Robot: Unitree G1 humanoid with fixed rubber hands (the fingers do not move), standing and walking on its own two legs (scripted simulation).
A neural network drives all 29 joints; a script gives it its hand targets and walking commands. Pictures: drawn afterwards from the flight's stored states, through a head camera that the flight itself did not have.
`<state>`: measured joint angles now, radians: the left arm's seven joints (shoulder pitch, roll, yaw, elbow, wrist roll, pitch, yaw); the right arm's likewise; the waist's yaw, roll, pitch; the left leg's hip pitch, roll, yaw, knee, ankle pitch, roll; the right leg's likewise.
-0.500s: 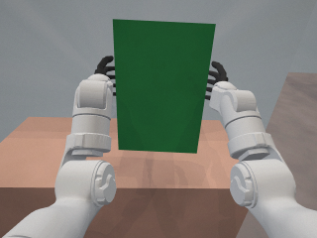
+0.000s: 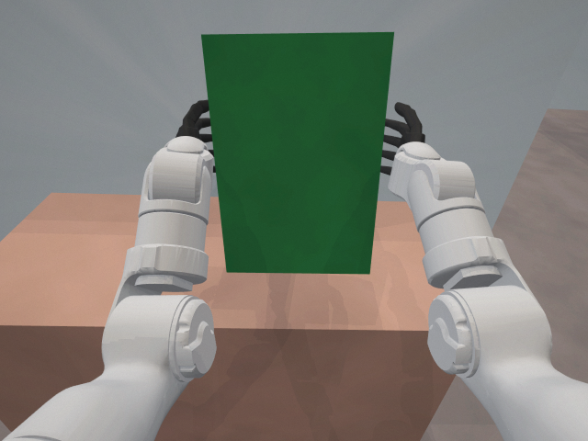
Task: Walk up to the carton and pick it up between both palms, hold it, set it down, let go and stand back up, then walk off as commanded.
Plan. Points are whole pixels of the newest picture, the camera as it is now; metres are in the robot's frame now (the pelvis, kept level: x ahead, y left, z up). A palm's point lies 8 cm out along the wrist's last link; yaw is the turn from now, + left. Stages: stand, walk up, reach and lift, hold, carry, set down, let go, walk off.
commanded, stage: hold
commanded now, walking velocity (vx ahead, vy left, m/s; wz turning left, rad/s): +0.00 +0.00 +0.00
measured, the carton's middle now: (299, 142) +0.49 +0.00 +0.25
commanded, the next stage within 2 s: none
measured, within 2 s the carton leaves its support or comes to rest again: neither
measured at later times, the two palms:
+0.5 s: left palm (190, 133) +0.37 +0.14 +0.31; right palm (418, 142) +0.38 -0.14 +0.30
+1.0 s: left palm (188, 154) +0.36 +0.15 +0.28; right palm (410, 159) +0.37 -0.13 +0.28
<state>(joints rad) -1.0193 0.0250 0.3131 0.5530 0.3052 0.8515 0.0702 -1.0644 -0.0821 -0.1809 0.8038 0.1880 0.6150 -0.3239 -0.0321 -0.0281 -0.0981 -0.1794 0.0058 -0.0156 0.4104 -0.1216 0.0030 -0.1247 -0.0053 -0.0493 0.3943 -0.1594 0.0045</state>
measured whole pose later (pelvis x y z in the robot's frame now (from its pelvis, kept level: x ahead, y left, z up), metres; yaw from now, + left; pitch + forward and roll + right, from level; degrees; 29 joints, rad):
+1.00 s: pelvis -0.01 +0.00 +0.00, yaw +0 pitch -6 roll -1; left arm -1.04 0.03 0.31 0.60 0.31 0.85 0.07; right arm -1.08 -0.09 -0.18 0.85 0.19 0.61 -0.32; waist -0.03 -0.03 -0.12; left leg -0.20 0.01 -0.03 0.41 -0.11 0.00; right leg -0.15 0.00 -0.06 0.39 -0.15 0.00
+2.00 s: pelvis +0.00 +0.00 +0.00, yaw +0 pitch -9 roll -1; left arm -1.03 0.02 0.34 0.53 0.32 0.91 0.03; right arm -1.03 -0.10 -0.15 0.75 0.22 0.69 -0.33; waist -0.03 -0.03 -0.12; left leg -0.13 0.01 -0.02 0.41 -0.13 0.00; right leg -0.08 0.00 -0.05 0.39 -0.17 0.00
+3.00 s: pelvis +0.01 +0.00 +0.00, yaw +0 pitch -8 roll -1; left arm -1.04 0.02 0.33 0.55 0.28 0.91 0.06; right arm -1.06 -0.11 -0.15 0.78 0.22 0.70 -0.33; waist -0.03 -0.03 -0.13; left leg -0.13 0.01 -0.02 0.41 -0.14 0.00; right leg -0.07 0.00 -0.05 0.39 -0.18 0.00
